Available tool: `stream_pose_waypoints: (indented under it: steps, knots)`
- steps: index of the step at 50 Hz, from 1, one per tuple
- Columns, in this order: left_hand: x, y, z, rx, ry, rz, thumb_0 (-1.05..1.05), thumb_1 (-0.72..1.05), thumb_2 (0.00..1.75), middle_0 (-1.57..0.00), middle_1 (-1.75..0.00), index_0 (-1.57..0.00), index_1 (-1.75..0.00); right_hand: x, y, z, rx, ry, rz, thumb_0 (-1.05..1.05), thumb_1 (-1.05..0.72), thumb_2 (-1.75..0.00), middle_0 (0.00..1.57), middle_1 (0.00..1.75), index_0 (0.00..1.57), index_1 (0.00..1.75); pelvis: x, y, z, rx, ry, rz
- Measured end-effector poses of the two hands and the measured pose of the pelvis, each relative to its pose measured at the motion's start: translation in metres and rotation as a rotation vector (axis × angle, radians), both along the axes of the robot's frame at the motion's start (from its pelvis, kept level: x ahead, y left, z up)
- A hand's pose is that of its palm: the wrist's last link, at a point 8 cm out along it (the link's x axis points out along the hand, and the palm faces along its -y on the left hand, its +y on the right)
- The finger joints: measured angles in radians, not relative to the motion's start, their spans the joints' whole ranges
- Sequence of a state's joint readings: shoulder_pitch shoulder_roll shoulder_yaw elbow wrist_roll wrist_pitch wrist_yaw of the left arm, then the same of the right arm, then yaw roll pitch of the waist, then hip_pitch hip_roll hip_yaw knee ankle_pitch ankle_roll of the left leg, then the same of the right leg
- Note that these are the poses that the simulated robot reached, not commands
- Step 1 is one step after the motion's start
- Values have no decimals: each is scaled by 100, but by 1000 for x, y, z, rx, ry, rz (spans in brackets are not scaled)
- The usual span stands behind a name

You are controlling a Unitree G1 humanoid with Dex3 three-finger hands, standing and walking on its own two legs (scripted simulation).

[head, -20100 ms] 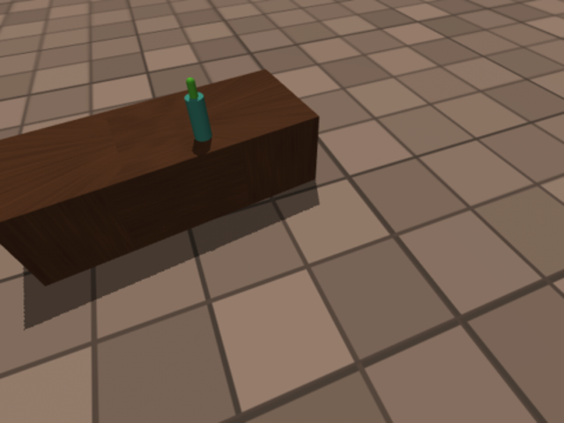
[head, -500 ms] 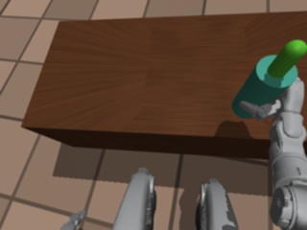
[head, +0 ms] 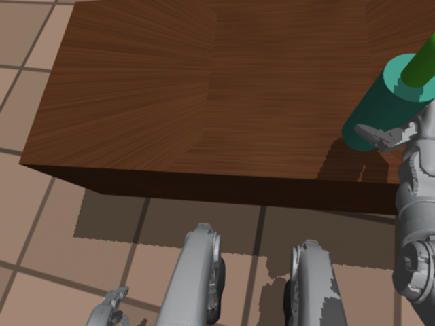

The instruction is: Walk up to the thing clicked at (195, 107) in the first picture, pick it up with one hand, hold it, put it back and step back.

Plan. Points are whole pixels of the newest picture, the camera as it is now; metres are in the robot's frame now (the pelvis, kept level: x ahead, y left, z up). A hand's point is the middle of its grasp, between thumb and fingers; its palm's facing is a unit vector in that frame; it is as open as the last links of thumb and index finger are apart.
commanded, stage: lower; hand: right
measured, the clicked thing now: (393, 98) +0.49 -0.20 +0.02
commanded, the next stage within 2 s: loosen in 0.26 s
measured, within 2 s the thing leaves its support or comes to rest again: rests again in 0.98 s
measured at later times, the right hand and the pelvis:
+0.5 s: hand (379, 122) +0.49 -0.21 -0.06, palm faces +0.15 +0.99 -0.04, open 10.7 cm; pelvis -0.02 +0.00 -0.06, yaw +0 degrees
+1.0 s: hand (390, 108) +0.51 -0.22 -0.03, palm faces +0.17 +0.99 -0.01, open 14.6 cm; pelvis -0.02 +0.00 -0.06, yaw -1 degrees
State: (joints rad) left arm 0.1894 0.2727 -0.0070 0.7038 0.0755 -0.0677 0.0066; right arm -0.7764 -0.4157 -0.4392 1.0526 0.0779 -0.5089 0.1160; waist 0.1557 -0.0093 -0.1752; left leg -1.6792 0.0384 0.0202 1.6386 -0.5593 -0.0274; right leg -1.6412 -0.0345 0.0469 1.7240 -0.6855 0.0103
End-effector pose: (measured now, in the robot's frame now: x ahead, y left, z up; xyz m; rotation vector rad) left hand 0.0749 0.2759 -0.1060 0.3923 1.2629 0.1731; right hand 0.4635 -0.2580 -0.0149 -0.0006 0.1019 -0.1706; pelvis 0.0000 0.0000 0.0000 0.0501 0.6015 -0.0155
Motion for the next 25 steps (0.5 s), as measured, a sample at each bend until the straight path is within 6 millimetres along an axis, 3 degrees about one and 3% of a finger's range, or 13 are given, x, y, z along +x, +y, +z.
stream_pose_waypoints:
  steps: [12,25]
  knots:
    - [-16,-3,-44,-10,57,4,1,88,89,-20,-30,-20,-30,-7,-4,-44,-31,5,21,-3,61,-108,68,110,75,116,-11,-2,-39,3,15,-5]
    - [-28,3,-57,17,71,4,1,91,87,-20,-30,-21,-28,2,-7,-44,-32,-26,16,-3,60,-104,72,106,78,111,-20,-4,-57,7,15,-12]
